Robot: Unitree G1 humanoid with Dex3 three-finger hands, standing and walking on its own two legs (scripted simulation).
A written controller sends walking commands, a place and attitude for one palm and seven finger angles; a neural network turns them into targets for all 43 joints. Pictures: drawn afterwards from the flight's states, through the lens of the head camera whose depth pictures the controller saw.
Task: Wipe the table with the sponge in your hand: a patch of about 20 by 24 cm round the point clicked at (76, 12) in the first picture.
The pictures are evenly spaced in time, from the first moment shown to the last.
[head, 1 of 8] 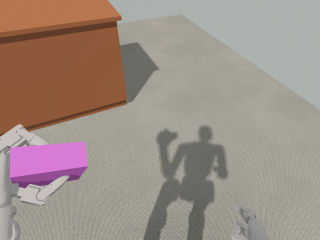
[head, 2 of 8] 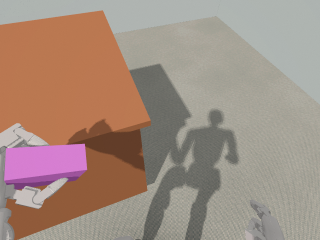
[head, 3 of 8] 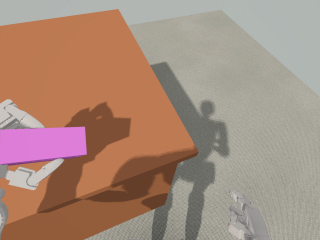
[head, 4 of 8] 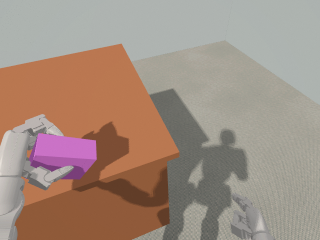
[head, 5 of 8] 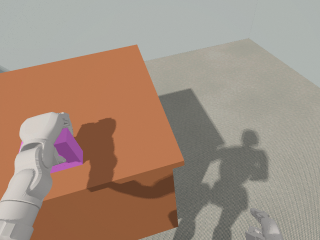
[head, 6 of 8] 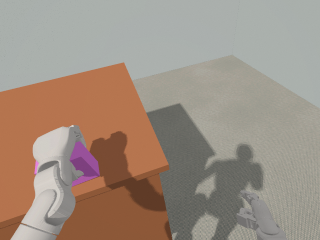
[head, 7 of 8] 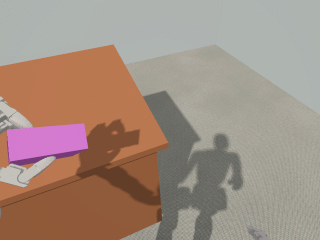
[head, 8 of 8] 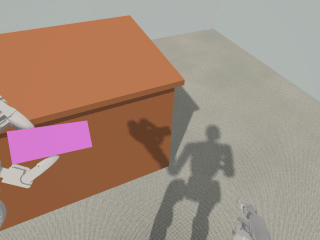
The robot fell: no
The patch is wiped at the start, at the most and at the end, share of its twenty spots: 0.00 1.00 1.00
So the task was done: yes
